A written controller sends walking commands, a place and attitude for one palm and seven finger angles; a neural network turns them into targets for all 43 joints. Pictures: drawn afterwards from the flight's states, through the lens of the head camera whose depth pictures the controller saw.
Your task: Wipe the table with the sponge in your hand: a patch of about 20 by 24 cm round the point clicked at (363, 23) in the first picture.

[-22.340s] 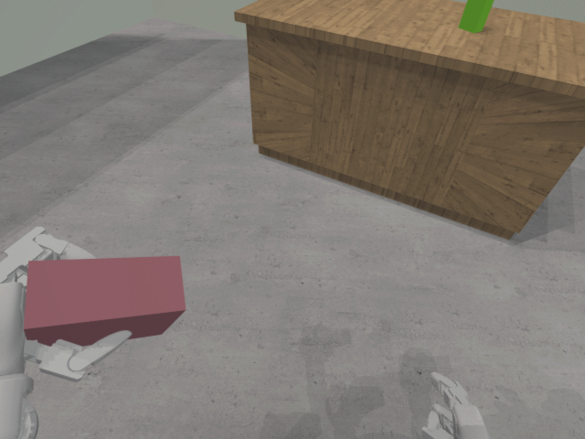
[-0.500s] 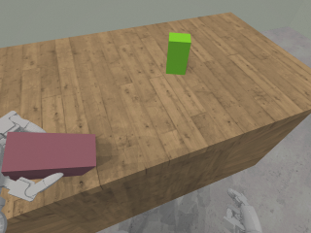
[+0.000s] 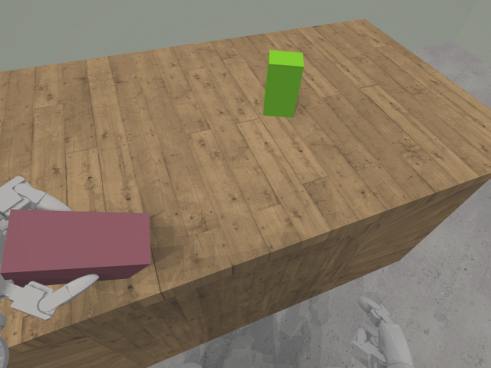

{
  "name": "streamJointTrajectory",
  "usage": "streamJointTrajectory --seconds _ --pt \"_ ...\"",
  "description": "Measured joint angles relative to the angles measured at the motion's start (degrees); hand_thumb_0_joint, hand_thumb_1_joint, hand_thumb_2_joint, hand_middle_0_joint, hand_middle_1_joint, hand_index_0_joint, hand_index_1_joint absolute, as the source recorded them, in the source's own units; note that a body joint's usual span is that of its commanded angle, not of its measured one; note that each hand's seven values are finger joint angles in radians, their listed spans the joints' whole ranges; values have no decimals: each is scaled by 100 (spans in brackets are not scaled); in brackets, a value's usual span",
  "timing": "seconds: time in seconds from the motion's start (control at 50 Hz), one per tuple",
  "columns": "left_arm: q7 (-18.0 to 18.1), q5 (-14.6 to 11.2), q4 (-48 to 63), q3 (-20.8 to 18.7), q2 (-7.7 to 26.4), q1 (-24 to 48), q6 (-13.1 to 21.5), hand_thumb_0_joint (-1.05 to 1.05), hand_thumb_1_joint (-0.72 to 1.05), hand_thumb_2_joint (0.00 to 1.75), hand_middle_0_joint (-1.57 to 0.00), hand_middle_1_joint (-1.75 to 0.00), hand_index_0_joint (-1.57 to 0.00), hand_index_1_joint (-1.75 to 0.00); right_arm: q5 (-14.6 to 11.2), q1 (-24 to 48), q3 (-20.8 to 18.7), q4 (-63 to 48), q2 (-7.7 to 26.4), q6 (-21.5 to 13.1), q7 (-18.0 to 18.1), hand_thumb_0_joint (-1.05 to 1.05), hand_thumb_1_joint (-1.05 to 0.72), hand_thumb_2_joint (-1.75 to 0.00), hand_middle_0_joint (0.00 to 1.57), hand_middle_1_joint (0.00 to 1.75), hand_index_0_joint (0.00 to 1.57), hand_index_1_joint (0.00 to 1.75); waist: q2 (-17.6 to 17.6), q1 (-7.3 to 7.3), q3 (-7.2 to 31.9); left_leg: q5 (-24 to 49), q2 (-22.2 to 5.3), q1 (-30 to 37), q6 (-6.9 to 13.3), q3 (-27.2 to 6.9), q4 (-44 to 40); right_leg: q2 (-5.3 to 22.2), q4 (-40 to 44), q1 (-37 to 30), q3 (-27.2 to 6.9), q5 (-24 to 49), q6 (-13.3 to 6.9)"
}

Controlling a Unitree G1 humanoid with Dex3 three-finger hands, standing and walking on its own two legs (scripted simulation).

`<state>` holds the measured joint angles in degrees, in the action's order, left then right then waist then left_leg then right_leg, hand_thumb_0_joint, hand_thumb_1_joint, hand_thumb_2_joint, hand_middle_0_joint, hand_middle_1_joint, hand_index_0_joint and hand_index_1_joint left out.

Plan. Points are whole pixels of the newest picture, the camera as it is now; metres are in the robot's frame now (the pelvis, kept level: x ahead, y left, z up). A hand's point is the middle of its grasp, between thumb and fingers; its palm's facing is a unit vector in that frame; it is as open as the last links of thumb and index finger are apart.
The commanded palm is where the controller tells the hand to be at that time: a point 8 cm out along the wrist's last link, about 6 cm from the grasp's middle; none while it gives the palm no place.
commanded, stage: shuffle to correct the standing spot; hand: left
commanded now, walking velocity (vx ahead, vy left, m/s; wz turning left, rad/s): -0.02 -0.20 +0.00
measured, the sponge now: (101, 249) +0.23 +0.20 +0.13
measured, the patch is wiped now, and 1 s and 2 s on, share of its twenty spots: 0.00 0.00 0.00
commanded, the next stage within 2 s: come to a stop and stand still in 0.26 s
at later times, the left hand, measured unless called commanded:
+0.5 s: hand (3, 222) +0.23 +0.28 +0.19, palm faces +0.40 -0.78 -0.49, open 10.1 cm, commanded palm +0.15 +0.28 +0.18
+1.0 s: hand out of the picture +0.18 +0.30 +0.17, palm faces +0.41 -0.84 -0.36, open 10.1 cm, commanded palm +0.13 +0.33 +0.18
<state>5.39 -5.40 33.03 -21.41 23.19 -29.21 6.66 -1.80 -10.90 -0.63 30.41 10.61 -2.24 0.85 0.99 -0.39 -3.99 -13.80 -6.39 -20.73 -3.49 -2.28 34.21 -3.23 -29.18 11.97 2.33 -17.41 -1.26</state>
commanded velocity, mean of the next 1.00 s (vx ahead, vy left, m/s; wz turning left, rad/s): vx -0.01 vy -0.07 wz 0.00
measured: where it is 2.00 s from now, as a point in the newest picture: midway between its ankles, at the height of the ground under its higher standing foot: outside the picture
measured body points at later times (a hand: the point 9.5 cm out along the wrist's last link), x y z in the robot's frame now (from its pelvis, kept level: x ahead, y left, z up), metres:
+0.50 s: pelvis -0.01 +0.00 +0.00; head +0.03 +0.02 +0.45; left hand +0.20 +0.32 +0.21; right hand +0.17 -0.23 -0.07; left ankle +0.04 +0.15 -0.73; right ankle -0.02 -0.11 -0.73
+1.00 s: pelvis -0.03 +0.05 +0.00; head -0.02 +0.08 +0.45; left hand +0.15 +0.35 +0.19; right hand +0.14 -0.15 -0.07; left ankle +0.04 +0.15 -0.73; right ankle -0.02 -0.11 -0.73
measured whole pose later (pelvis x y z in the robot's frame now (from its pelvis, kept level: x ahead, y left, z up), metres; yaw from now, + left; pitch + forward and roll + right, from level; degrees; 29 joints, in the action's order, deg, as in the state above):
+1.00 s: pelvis -0.03 +0.05 +0.00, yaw +0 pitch -2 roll -2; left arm 5.8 -0.3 26.8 -20.9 20.2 -22.2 13.5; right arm -0.6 -13.1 2.3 34.2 8.9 -11.1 0.4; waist -1.2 2.1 -4.0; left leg -9.5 -0.4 -19.0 1.7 -0.8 30.6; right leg 0.8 -26.2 10.9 -0.1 -13.2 2.0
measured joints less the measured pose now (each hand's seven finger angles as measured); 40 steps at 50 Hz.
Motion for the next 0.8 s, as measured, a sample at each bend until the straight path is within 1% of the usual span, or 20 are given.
streamJointTrajectory --seconds 0.18,0.4,0.42,0.44,0.46,0.48,0.52,0.56,0.58,0.62,0.64,0.66,0.68,0.72,0.76,0.8 --pt "9 12 -18 9 -11 14 -16 -1 -50 103 -71 -137 -74 -135 10 -1 30 13 -38 -17 -16 1 -90 -90 20 30 20 30 22 11 -4 23 4 -7 6 -5 -26 3 52 -8 6 34 9" --pt "-5 9 -2 10 9 1 4 -1 -50 103 -71 -137 -74 -135 5 9 3 9 1 -7 -8 1 -90 -90 20 30 20 30 35 -1 25 50 2 26 -2 -9 -56 1 67 -35 13 50 4" --pt "-198 201 -129 -44 220 313 40 -1 -50 103 -71 -137 -74 -135 91 -73 -70 61 -13 -171 30 1 -90 -90 20 30 20 30 22 132 -10 75 -21 0 48 25 -5 -12 103 -63 27 69 4" --pt "-368 305 -425 -137 509 780 207 -1 -50 103 -71 -136 -74 -135 138 -139 -114 182 -35 -334 71 1 -90 -90 20 30 20 30 -61 276 -36 143 16 -40 140 53 31 11 101 -47 37 87 -13" --pt "-451 334 -764 -254 702 1177 378 -1 -50 103 -71 -136 -74 -135 143 -171 -107 276 -36 -431 79 1 -90 -90 20 30 20 30 -166 395 -47 226 52 -28 207 130 -15 46 63 2 5 96 -27" --pt "-456 296 -1051 -384 774 1422 472 -1 -50 103 -71 -136 -74 -135 127 -185 -79 304 -9 -502 53 1 -90 -90 20 30 20 30 -245 457 -54 234 66 55 228 224 -155 78 -6 58 -60 92 -23" --pt "-375 222 -1240 -606 649 1557 425 -2 -50 103 -71 -136 -74 -135 112 -179 -74 189 84 -607 -37 1 -90 -90 21 30 20 30 -322 408 -115 229 124 171 98 373 -338 172 -278 206 -174 35 62" --pt "-290 207 -1058 -618 380 1390 373 -2 -50 103 -71 -136 -74 -135 93 -137 -128 33 171 -698 -125 1 -90 -90 21 30 21 30 -318 310 -220 247 180 173 119 467 -256 262 -499 287 -203 -29 181" --pt "-255 211 -901 -528 235 1218 381 -2 -50 103 -71 -136 -74 -135 62 -112 -148 -6 208 -746 -164 1 -90 -90 21 30 21 30 -292 255 -247 224 191 157 144 489 -172 281 -477 253 -201 -82 150" --pt "-234 241 -581 -206 -52 809 432 -2 -50 103 -71 -136 -74 -135 37 -73 -173 -18 262 -785 -191 1 -90 -90 20 30 20 30 -165 111 -265 162 156 115 187 443 -14 246 -431 188 -156 -21 115" --pt "-244 248 -434 -35 -135 602 469 -2 -50 103 -71 -136 -74 -135 43 -74 -170 1 262 -784 -173 1 -90 -90 20 30 20 30 -146 50 -243 111 178 88 214 388 52 245 -407 164 -131 8 126" --pt "-254 250 -311 108 -178 409 514 -2 -50 103 -71 -136 -74 -135 53 -83 -155 36 248 -775 -135 1 -90 -90 20 30 20 30 -160 18 -208 61 239 71 238 308 94 251 -387 152 -129 26 140" --pt "-248 258 -214 194 -176 230 558 -2 -50 103 -71 -136 -74 -135 63 -89 -127 84 226 -756 -86 1 -90 -90 20 30 20 30 -193 18 -169 81 301 85 261 241 83 252 -369 145 -155 41 155" --pt "-215 261 -170 236 -92 38 650 -2 -50 103 -71 -136 -74 -135 88 -132 -75 173 154 -702 18 1 -90 -90 20 30 20 30 -273 26 -107 174 368 137 304 196 21 269 -303 95 -195 81 191" --pt "-172 288 -324 177 5 126 710 -2 -51 103 -71 -136 -74 -135 97 -222 -32 236 85 -667 97 1 -90 -90 20 30 20 30 -330 81 -63 209 411 200 331 203 -88 309 -171 19 -201 145 222" --pt "-104 337 -537 47 59 366 714 -2 -51 103 -71 -136 -74 -135 92 -286 32 284 36 -675 133 1 -90 -90 20 30 20 30 -342 151 -42 276 449 232 374 206 -203 339 -52 -23 -203 186 226"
